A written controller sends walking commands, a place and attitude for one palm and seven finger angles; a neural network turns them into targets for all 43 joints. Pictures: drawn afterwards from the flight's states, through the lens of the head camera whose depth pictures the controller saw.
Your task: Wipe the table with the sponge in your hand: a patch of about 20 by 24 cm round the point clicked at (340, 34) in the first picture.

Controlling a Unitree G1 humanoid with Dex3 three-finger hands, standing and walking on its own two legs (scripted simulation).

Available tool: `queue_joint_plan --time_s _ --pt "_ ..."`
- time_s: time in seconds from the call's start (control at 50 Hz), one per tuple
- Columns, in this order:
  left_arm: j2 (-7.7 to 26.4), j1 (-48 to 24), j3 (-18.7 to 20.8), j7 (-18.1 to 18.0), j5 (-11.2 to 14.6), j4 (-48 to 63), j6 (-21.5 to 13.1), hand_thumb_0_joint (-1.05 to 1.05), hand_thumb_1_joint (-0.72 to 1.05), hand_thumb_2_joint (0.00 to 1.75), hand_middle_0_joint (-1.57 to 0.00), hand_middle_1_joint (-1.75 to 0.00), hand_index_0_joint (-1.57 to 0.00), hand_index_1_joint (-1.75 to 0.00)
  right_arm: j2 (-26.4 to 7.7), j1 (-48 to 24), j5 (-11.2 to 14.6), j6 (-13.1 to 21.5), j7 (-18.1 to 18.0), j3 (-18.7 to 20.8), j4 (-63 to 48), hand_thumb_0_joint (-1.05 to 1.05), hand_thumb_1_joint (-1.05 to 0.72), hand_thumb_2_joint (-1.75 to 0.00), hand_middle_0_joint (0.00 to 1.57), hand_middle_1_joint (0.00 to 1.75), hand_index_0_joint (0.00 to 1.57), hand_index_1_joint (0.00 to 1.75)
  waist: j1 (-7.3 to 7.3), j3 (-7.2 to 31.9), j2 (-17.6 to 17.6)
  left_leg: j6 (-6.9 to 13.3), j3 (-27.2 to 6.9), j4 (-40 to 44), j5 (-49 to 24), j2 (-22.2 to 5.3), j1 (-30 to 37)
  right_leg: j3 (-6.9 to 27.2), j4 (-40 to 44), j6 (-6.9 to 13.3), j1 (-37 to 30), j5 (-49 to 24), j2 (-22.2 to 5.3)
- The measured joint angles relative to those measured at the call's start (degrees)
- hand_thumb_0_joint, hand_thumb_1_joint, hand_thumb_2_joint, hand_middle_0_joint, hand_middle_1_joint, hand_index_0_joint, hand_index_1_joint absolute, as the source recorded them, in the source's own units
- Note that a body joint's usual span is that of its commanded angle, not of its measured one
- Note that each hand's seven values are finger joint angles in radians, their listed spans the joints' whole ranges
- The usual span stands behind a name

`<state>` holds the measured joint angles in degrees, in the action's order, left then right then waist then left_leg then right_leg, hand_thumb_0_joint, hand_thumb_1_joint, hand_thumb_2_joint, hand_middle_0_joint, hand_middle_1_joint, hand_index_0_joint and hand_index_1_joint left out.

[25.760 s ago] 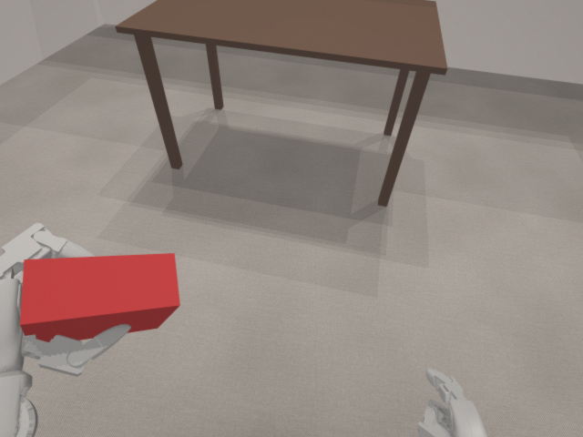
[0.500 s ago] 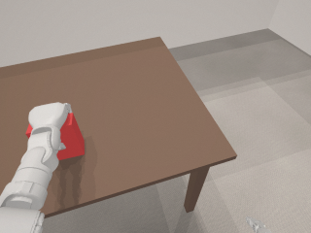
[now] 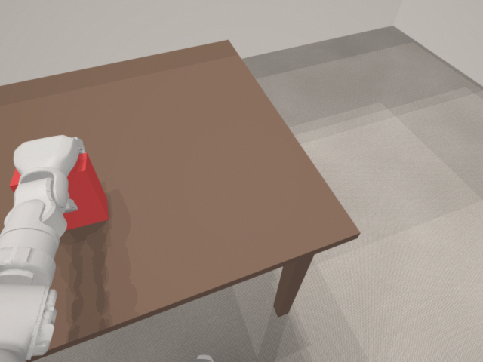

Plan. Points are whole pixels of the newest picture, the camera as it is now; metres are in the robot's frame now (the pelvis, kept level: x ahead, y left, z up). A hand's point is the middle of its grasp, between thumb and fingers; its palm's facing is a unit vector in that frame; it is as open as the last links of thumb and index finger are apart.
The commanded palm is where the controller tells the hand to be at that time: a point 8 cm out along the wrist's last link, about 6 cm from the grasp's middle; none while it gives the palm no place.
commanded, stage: wipe forward along the first lane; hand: left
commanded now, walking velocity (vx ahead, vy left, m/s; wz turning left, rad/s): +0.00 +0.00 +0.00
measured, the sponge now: (70, 202) +0.38 +0.35 +0.02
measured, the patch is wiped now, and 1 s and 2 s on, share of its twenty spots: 0.35 0.60 0.80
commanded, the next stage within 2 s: slide across to the middle lane in 0.06 s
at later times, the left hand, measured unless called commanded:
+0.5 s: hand (65, 169) +0.42 +0.34 +0.07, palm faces -0.11 +0.04 -0.99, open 9.9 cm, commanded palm +0.42 +0.30 +0.11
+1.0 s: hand (105, 157) +0.45 +0.28 +0.07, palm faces -0.08 +0.01 -1.00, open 9.9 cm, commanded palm +0.42 +0.25 +0.10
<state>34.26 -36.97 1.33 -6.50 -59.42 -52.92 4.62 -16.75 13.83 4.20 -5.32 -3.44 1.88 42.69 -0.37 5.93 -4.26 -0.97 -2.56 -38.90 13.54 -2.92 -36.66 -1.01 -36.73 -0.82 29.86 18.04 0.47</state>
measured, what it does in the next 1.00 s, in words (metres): stands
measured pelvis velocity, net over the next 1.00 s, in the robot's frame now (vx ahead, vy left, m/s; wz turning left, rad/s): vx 0.03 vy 0.01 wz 0.01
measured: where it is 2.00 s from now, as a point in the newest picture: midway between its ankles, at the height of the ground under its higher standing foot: outside the picture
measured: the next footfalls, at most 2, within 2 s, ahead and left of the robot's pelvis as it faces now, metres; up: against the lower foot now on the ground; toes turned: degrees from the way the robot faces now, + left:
none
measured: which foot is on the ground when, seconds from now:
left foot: down 0.00-1.00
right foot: down 0.00-1.00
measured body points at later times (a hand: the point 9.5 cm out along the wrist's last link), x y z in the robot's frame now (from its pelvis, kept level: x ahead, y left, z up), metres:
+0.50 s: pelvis +0.01 +0.02 +0.00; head +0.07 +0.01 +0.45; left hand +0.42 +0.34 +0.12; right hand +0.10 -0.25 -0.13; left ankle +0.05 +0.13 -0.72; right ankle +0.00 -0.13 -0.72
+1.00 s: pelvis +0.03 +0.01 +0.01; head +0.08 +0.00 +0.46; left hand +0.45 +0.28 +0.12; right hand +0.16 -0.24 -0.13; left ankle +0.05 +0.13 -0.72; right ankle +0.00 -0.14 -0.72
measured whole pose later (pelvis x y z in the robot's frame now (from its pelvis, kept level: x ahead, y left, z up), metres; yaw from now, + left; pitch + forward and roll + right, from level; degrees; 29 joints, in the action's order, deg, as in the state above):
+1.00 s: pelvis +0.03 +0.01 +0.01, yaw +1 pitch +11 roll -2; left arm 22.6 -42.3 -8.1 -10.9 -58.5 -53.1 17.6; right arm -14.0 9.7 3.5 -7.3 -0.9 1.5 43.2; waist 0.3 6.5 -3.7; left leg -0.4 -2.1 -35.9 14.7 -1.5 -32.0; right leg -0.8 -32.5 -1.7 24.5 18.7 -1.0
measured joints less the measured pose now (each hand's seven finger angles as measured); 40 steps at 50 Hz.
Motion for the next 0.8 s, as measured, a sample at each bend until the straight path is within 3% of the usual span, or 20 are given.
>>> queue_joint_plan --time_s 0.18,0.28,0.38,0.54,0.64,0.8 --pt "1.8 -4.2 0.5 0.5 -1.1 -3.8 -0.6 0.02 -0.57 1.15 -0.80 -1.34 -0.80 -1.36 0.5 0.4 -0.2 -0.1 0.4 -0.3 -0.4 0.01 -0.91 -0.90 0.21 0.30 0.21 0.30 -0.92 0.2 0.4 0.2 0.2 -1.0 0.4 0.0 -2.2 0.2 -0.4 -0.3 2.0 0.1 0.0" --pt "1.5 -3.5 -0.7 0.4 -1.3 -2.3 -0.2 0.02 -0.57 1.15 -0.80 -1.34 -0.80 -1.36 0.6 1.5 -0.4 -0.4 0.7 0.4 -0.4 0.01 -0.91 -0.90 0.21 0.30 0.21 0.30 -0.70 0.5 0.3 0.3 0.4 -1.2 0.8 0.0 -2.2 0.5 0.2 -0.6 1.7 0.0 -0.1" --pt "0.4 -1.7 -1.8 -0.8 0.3 -0.4 0.9 0.01 -0.57 1.15 -0.79 -1.35 -0.79 -1.37 1.0 1.7 -0.1 -0.6 0.7 0.8 0.7 0.01 -0.91 -0.90 0.20 0.30 0.20 0.30 -0.23 0.4 0.3 0.7 0.7 -0.4 1.1 0.3 -0.4 0.7 1.5 -0.9 -0.3 -0.1 -0.4" --pt "-2.6 -2.4 -7.1 -2.2 1.0 1.3 4.6 0.00 -0.55 1.14 -0.77 -1.38 -0.77 -1.40 2.0 0.2 0.2 0.2 1.0 0.7 1.8 0.01 -0.91 -0.90 0.20 0.30 0.20 0.30 0.77 -0.3 0.7 1.1 0.4 1.1 0.8 1.5 2.1 0.2 3.1 -0.9 -3.2 -0.1 -1.5" --pt "-5.3 -4.4 -9.1 -2.8 2.2 1.5 6.4 0.00 -0.55 1.14 -0.76 -1.39 -0.76 -1.41 2.5 -1.9 0.1 0.6 1.1 0.4 1.8 0.01 -0.91 -0.90 0.20 0.30 0.20 0.30 1.24 -0.4 0.7 1.3 0.3 1.7 0.5 2.0 2.7 0.0 3.5 -0.9 -3.8 -0.1 -1.9" --pt "-10.4 -5.6 -10.5 -4.0 1.3 0.9 9.9 0.00 -0.54 1.14 -0.75 -1.40 -0.75 -1.42 3.2 -4.4 -0.3 -0.3 2.0 -0.3 0.9 0.01 -0.91 -0.90 0.20 0.30 0.20 0.30 1.10 0.4 0.8 1.3 0.6 2.4 0.8 2.1 3.8 0.3 3.9 -0.8 -4.7 0.2 -2.1"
